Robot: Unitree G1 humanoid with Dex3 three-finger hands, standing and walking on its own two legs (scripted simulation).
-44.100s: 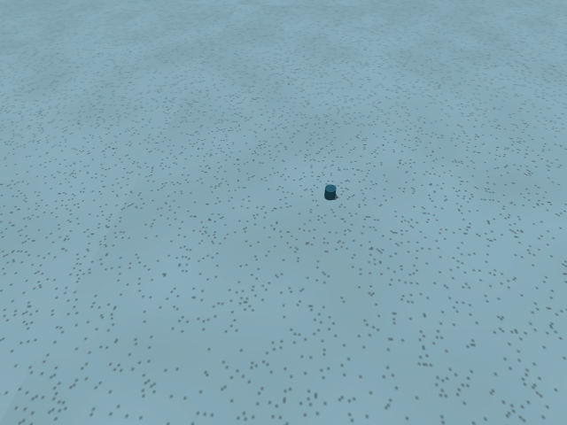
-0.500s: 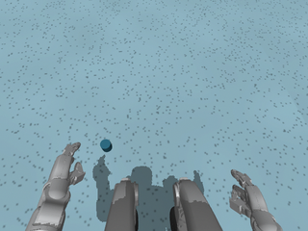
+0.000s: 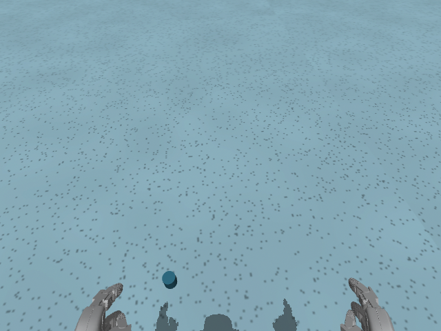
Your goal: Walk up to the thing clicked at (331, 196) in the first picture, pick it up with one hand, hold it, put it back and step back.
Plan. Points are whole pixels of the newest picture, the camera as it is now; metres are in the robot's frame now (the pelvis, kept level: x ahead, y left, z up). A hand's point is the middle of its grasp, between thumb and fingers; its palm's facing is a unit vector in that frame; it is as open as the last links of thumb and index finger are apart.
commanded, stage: home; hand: left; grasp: from above
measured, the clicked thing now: (169, 280) +0.47 +0.23 -0.68
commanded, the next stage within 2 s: none
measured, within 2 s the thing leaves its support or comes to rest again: neither
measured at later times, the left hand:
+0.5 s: hand out of the picture +0.16 +0.18 -0.04, palm faces +0.06 -0.98 -0.19, open 7.4 cm
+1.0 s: hand out of the picture +0.16 +0.18 -0.04, palm faces +0.05 -0.98 -0.19, open 7.4 cm
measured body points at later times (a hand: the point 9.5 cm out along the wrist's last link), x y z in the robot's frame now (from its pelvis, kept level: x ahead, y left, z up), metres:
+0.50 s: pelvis +0.00 +0.00 +0.01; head +0.02 +0.01 +0.46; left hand +0.16 +0.23 -0.03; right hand +0.17 -0.24 -0.05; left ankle +0.02 +0.11 -0.68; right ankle +0.00 -0.12 -0.68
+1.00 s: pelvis +0.00 +0.00 +0.00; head +0.02 +0.01 +0.45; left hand +0.16 +0.23 -0.03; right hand +0.16 -0.24 -0.06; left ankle +0.02 +0.11 -0.68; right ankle +0.00 -0.12 -0.68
